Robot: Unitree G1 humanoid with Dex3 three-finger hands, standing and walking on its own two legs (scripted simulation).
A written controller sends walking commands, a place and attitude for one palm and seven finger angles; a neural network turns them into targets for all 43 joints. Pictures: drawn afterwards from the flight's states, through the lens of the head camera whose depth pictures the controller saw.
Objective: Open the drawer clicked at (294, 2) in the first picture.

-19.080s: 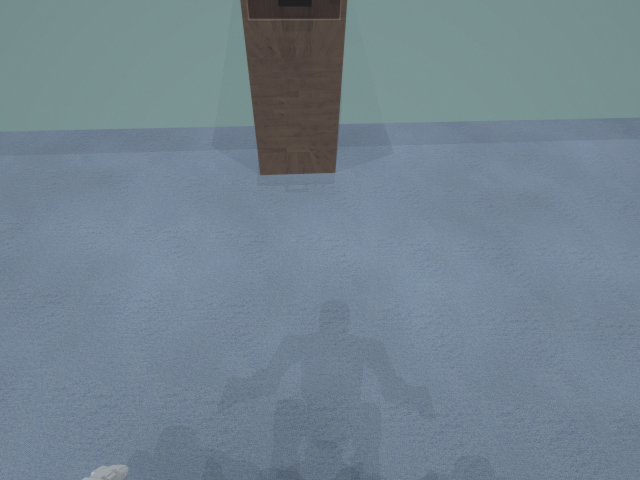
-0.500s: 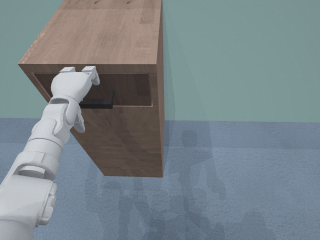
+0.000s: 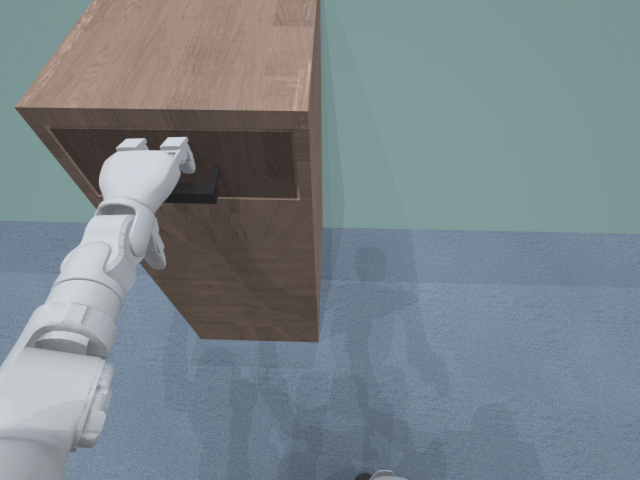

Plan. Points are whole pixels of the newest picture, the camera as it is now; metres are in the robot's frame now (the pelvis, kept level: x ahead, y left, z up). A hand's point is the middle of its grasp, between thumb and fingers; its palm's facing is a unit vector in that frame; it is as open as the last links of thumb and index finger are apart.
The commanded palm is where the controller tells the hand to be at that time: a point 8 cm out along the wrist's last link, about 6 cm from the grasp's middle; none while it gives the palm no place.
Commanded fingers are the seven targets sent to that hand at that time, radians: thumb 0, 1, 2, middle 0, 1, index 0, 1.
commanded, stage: lower the fingers behind the handle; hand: left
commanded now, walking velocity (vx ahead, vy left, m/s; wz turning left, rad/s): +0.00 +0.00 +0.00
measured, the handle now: (179, 181) +0.51 +0.21 +0.04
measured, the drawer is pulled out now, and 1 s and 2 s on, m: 0.00 0.00 0.00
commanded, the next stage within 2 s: lift the fingers back up to retry in 0.96 s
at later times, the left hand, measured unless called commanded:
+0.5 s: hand (161, 204) +0.46 +0.22 +0.05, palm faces -0.03 +0.01 -1.00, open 13.8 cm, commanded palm +0.44 +0.23 +0.08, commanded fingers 0.00 -0.50 0.30 -0.30 -1.20 -0.30 -1.20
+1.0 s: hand (161, 207) +0.46 +0.22 +0.05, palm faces -0.03 +0.01 -1.00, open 13.8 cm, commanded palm +0.43 +0.23 +0.07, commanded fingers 0.00 -0.50 0.30 -0.30 -1.20 -0.30 -1.20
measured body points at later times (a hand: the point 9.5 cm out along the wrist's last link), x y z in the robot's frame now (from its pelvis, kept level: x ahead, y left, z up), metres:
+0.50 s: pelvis -0.01 +0.00 -0.01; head +0.07 -0.01 +0.43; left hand +0.46 +0.22 +0.10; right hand +0.04 -0.27 -0.14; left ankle -0.06 +0.08 -0.72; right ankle +0.03 -0.10 -0.72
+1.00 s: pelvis -0.02 +0.00 -0.02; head +0.06 -0.01 +0.43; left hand +0.45 +0.22 +0.10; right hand +0.01 -0.27 -0.15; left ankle -0.06 +0.08 -0.72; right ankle +0.03 -0.10 -0.72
